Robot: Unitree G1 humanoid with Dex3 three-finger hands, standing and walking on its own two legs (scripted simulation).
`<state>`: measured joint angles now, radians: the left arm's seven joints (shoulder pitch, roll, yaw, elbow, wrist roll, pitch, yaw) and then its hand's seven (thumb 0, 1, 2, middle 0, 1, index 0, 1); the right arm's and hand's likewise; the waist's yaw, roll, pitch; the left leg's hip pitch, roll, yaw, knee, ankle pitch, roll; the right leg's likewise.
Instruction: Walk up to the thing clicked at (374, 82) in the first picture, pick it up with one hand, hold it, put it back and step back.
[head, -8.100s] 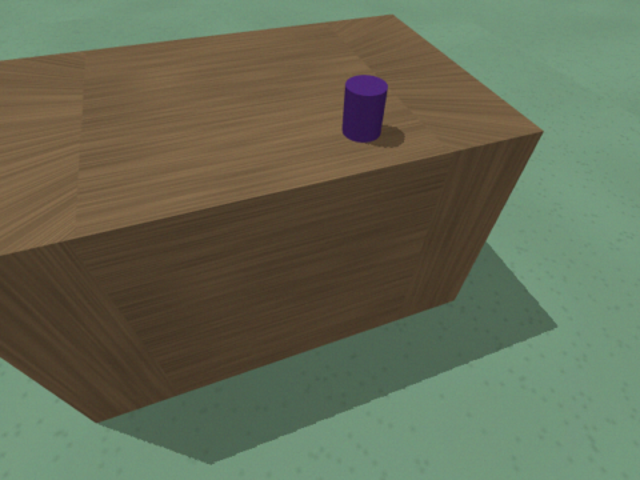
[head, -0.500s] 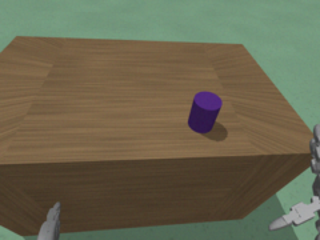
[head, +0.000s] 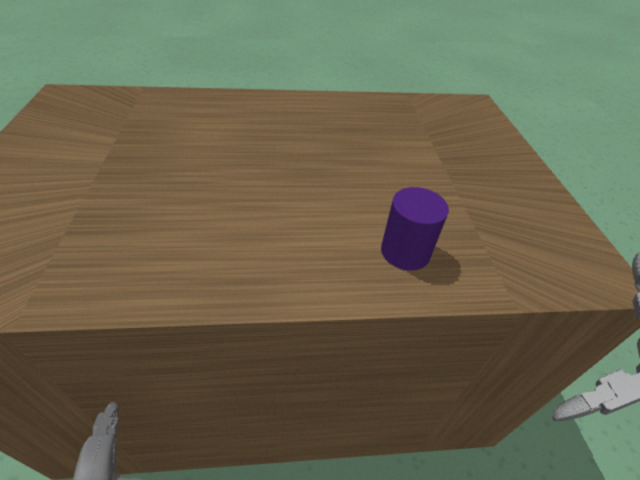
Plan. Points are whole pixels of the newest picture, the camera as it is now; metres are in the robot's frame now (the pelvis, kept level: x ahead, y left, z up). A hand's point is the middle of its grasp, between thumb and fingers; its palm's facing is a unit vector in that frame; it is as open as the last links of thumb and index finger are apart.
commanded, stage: go down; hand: right
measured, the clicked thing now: (412, 229) +0.49 -0.17 +0.03
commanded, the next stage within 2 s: none
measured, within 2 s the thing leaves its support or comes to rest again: neither
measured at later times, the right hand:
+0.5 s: hand (595, 267) +0.31 -0.32 +0.14, palm faces +0.14 +0.98 -0.12, open 17.6 cm
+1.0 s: hand (595, 231) +0.36 -0.34 +0.16, palm faces +0.09 +1.00 +0.00, open 17.5 cm
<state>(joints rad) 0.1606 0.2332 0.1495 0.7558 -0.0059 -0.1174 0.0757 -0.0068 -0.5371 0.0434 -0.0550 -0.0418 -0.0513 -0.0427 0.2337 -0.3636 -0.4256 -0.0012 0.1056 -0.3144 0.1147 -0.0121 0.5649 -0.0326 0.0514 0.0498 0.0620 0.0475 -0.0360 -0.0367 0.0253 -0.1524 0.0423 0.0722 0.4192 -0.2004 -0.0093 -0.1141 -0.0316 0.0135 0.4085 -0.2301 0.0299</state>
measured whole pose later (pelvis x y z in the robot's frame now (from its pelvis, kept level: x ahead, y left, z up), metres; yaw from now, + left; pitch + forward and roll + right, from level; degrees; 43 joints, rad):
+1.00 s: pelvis +0.01 -0.01 -0.01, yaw +1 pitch +4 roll +1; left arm 0.21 0.26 -0.04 0.71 -0.02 -0.19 0.20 -0.01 -0.55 0.06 -0.06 -0.05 -0.06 -0.05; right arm -0.47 -0.70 -0.56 0.84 0.28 -0.05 0.59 -0.01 0.54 -0.03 0.06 0.04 0.06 0.04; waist 0.02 -0.01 -0.04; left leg -0.32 0.04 0.05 0.47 -0.21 -0.02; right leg -0.30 -0.04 0.00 0.51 -0.28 0.02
